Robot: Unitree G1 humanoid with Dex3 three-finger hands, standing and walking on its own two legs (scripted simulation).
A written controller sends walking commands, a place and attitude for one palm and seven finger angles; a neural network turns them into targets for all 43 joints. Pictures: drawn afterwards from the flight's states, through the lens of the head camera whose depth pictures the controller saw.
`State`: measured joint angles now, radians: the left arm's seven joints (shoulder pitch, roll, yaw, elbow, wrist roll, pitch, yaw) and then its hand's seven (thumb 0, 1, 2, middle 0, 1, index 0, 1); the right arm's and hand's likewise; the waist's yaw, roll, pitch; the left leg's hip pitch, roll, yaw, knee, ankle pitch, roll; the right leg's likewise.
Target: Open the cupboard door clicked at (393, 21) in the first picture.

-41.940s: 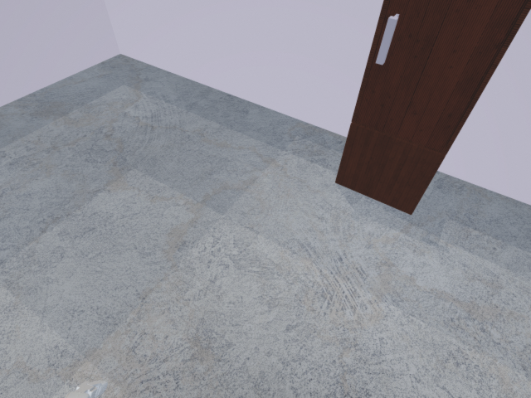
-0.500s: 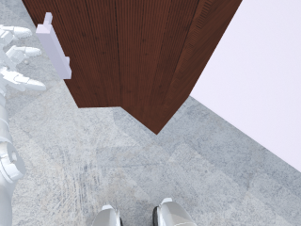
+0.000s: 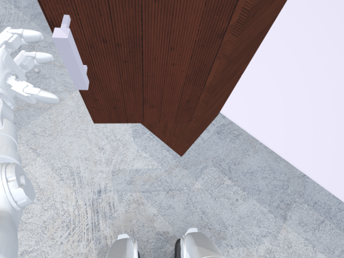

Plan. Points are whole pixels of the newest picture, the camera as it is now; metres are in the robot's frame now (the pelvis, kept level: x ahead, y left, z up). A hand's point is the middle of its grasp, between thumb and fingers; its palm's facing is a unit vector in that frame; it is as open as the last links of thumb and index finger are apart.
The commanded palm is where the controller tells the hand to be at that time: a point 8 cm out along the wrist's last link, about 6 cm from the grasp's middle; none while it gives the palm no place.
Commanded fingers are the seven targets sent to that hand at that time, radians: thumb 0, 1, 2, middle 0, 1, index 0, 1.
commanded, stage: move the hooked fingers beside the handle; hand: left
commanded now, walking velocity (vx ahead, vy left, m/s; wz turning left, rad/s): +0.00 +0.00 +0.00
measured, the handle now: (75, 55) +0.55 +0.18 +0.09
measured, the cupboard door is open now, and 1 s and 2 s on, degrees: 44 44 43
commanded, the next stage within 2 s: slide the fingers in behind the handle in 0.10 s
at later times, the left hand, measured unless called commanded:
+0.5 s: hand (53, 71) +0.49 +0.22 +0.10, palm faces -0.04 -1.00 -0.01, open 14.0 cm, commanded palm +0.48 +0.26 +0.09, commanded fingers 0.00 -0.50 0.30 -0.30 -1.20 -0.30 -1.20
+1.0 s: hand (70, 70) +0.50 +0.19 +0.09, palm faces -0.04 -1.00 +0.00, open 14.0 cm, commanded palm +0.48 +0.23 +0.09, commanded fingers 0.00 -0.50 0.30 -0.30 -1.20 -0.30 -1.20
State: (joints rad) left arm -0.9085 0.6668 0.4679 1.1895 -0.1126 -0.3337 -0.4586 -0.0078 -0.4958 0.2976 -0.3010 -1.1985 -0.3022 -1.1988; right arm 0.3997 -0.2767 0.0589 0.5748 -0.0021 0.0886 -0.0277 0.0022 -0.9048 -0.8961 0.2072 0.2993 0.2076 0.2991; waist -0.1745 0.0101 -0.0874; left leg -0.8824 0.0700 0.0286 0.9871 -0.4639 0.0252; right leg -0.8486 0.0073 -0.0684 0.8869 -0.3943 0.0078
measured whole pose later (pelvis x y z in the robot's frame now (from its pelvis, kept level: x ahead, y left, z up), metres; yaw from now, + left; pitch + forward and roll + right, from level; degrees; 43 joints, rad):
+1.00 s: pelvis +0.00 -0.01 +0.00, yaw +0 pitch +20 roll -3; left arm -0.93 0.53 0.40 1.16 -0.10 -0.36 -0.32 -0.01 -0.50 0.30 -0.30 -1.20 -0.30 -1.20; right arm 0.41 -0.27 0.04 0.60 -0.01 0.06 -0.01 0.00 -0.91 -0.90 0.21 0.30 0.21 0.30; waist -0.18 0.02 -0.09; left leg -0.88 0.07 0.03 0.98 -0.46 0.02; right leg -0.86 0.01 -0.07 0.91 -0.40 0.00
